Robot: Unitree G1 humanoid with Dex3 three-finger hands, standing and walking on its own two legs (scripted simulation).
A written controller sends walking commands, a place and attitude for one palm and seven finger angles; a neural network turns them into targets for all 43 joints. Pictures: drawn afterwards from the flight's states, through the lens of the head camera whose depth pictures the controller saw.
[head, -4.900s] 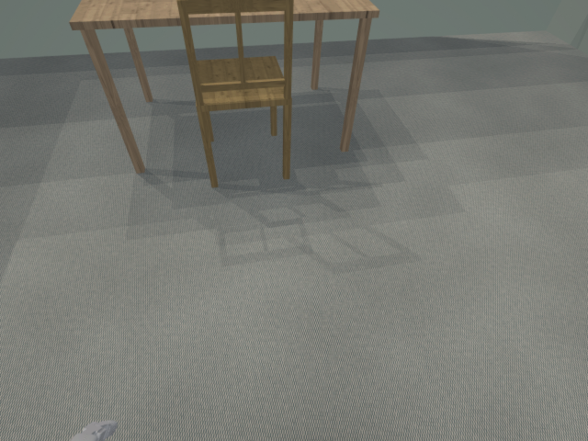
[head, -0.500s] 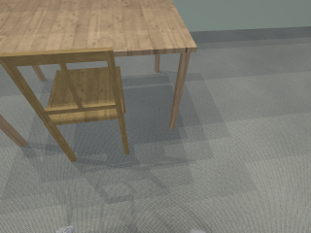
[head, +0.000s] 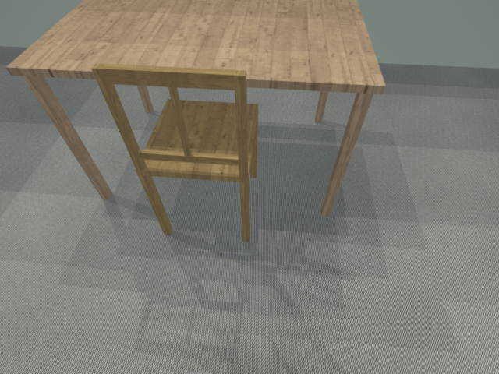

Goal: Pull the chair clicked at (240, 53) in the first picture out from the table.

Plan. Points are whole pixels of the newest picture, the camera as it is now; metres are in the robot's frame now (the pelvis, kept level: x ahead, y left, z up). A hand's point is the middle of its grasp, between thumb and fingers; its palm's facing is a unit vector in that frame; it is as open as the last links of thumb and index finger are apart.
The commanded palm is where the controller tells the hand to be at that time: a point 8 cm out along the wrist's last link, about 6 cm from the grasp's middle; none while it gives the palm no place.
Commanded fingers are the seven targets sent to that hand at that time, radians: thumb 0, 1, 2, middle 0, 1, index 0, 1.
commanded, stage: take the last steps up to it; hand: left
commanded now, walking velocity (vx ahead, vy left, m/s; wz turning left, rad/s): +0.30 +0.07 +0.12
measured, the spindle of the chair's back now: (180, 123) +0.76 +0.27 -0.10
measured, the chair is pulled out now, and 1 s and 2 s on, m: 0.00 0.00 0.00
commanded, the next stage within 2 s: come to a stop and stand still in 0.90 s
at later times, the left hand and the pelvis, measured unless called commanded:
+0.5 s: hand (153, 350) +0.18 +0.21 -0.17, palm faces +0.04 -0.98 -0.21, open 7.4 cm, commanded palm none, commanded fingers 0.00 0.90 0.90 -0.20 -0.30 -0.20 -0.30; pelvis +0.11 +0.02 -0.01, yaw +2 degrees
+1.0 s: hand (169, 328) +0.22 +0.19 -0.18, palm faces +0.17 -0.97 -0.15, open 7.3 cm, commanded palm none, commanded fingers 0.00 0.90 0.90 -0.20 -0.30 -0.20 -0.30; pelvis +0.27 +0.03 +0.00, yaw +3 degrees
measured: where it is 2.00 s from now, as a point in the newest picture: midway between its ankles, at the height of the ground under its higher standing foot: (259, 359)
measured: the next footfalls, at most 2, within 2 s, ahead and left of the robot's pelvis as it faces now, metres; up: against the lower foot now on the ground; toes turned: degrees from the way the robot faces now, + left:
left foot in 0.08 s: +0.01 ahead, +0.14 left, +0.00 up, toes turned +5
right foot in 0.52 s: +0.24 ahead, -0.08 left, +0.00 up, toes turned -5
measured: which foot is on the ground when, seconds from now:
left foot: up 0.00-0.06, down 0.08-0.52, up 0.54-1.00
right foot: down 0.00-0.08, up 0.10-0.50, down 0.52-1.00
